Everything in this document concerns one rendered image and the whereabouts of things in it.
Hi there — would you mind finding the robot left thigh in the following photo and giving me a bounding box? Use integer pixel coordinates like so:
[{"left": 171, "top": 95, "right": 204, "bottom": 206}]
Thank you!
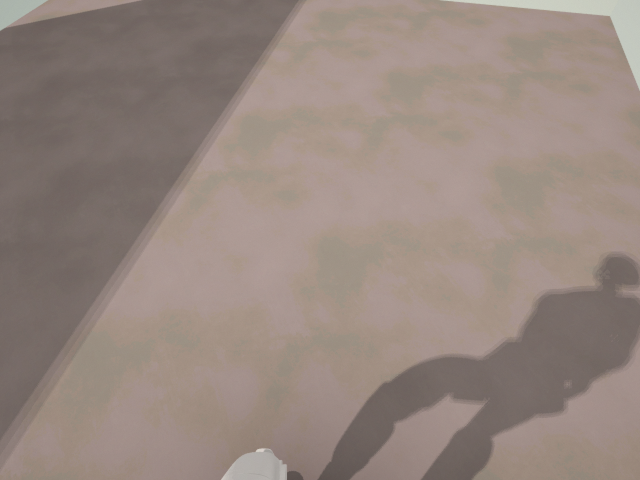
[{"left": 221, "top": 452, "right": 287, "bottom": 480}]

